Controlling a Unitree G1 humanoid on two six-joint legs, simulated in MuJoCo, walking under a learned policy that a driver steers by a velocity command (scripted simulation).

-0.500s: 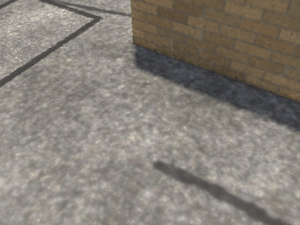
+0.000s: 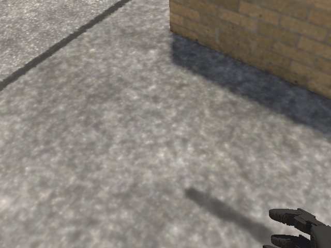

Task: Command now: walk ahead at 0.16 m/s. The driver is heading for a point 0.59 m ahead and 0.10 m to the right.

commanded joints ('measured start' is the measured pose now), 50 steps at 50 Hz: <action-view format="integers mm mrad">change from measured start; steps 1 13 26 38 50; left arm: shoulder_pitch -72 -87 -208 -196 -204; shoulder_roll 177 84 96 82 77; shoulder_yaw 45 30 33 36 34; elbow -80 -78 -65 11 84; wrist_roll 2 23 22 14 15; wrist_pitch -14 66 6 14 23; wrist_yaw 2 27 15 9 11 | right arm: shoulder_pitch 276 62 160 165 150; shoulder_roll -192 -116 -77 -96 -103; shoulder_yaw -72 -34 -24 -32 -35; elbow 18 91 231 355 435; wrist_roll -22 -35 -20 -5 -6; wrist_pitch -12 32 67 93 104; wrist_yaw -27 -41 -73 -91 -102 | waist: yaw -210 -50 -102 -99 -101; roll -116 80 -93 -37 -47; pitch -209 -155 -31 -66 -31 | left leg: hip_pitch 533 152 338 415 423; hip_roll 29 188 30 43 43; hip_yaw -40 -168 -51 -53 -49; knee -80 -306 -94 -71 -102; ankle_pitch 299 -210 -214 -13 -60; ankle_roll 84 193 -10 -26 -37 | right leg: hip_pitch -192 -327 -423 -311 -300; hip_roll -128 -99 -96 -72 -62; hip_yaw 47 64 102 64 51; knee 389 472 109 131 89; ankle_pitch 880 73 137 439 387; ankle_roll -30 82 14 -7 -7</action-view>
